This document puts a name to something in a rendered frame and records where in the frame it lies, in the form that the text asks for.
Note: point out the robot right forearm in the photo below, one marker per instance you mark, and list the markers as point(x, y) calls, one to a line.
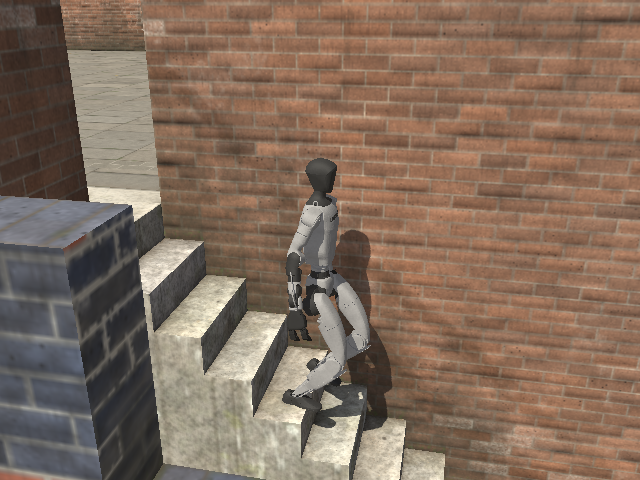
point(292, 265)

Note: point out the robot right upper arm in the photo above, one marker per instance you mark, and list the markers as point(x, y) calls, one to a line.
point(309, 221)

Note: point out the left robot hand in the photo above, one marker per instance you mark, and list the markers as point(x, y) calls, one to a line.
point(334, 272)

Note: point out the robot torso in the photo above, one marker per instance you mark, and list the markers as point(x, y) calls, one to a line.
point(320, 249)

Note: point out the right robot hand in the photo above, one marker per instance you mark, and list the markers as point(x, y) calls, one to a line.
point(297, 321)

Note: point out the robot left shin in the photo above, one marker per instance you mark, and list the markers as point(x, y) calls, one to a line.
point(351, 351)

